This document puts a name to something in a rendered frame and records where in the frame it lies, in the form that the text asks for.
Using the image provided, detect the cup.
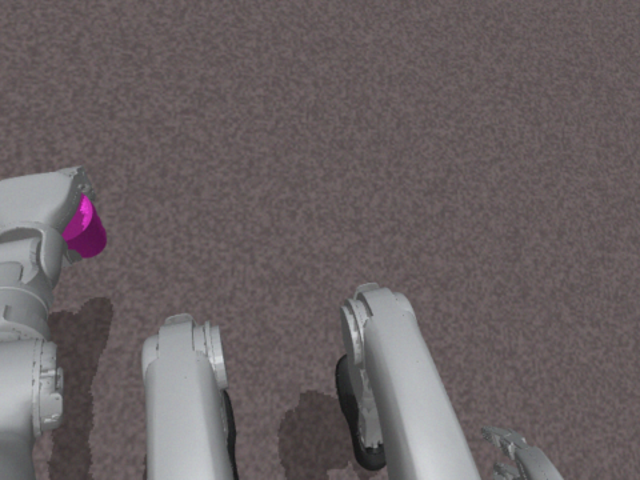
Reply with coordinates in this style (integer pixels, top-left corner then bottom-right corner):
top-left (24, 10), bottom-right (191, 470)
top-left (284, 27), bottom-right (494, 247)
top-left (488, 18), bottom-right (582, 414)
top-left (61, 193), bottom-right (107, 258)

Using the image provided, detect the left robot hand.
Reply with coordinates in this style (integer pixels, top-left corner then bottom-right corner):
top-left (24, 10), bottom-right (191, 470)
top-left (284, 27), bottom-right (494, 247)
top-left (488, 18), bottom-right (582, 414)
top-left (0, 166), bottom-right (95, 268)

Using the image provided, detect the right robot foot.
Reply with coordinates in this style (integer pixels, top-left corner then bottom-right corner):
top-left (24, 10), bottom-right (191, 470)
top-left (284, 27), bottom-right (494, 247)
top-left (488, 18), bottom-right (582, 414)
top-left (335, 354), bottom-right (386, 471)

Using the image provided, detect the left robot arm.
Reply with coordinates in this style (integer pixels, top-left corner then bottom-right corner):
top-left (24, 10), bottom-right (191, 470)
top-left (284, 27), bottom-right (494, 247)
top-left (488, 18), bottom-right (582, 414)
top-left (0, 221), bottom-right (64, 480)

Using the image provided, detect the left robot foot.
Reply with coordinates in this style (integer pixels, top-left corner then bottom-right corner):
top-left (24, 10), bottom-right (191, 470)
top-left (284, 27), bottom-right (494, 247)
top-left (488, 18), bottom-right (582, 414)
top-left (223, 390), bottom-right (239, 480)

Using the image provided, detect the right robot hand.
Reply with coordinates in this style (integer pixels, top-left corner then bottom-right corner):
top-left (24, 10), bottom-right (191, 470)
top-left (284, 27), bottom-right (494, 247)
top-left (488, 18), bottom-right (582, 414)
top-left (481, 426), bottom-right (564, 480)

